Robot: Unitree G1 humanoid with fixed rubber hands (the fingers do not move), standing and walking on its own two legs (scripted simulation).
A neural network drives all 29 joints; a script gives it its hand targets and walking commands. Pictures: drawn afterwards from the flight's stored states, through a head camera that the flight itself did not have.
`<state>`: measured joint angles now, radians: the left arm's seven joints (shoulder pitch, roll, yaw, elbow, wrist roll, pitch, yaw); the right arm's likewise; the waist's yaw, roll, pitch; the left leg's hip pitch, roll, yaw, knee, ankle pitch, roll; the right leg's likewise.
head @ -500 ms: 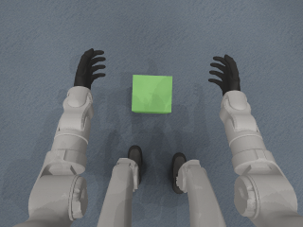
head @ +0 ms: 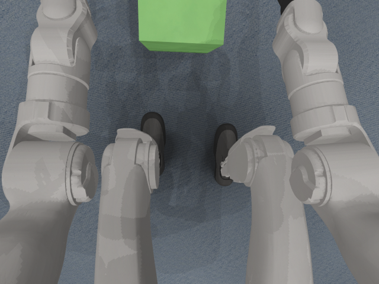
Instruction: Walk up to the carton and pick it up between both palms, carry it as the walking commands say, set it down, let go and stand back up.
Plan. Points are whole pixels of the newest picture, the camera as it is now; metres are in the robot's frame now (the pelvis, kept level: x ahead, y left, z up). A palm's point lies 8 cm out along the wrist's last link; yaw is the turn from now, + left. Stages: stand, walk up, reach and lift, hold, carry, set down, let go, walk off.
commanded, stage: reach and lift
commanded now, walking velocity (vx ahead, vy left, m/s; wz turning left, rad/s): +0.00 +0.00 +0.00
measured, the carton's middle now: (180, 13) +0.55 +0.02 -0.39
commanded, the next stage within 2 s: none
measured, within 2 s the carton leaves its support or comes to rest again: neither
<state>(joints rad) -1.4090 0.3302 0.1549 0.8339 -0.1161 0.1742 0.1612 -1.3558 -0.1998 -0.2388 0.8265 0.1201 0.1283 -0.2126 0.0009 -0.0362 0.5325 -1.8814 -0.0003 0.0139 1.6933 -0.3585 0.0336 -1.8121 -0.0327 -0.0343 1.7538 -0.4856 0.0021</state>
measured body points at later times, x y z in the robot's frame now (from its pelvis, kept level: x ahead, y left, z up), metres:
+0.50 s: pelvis +0.00 -0.01 -0.10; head +0.38 +0.01 +0.13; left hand +0.55 +0.17 -0.30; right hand +0.54 -0.15 -0.30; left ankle +0.17 +0.10 -0.47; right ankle +0.13 -0.12 -0.47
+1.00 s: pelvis +0.01 -0.01 -0.13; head +0.39 +0.01 +0.10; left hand +0.58 +0.18 -0.32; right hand +0.56 -0.15 -0.32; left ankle +0.17 +0.10 -0.47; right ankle +0.13 -0.12 -0.47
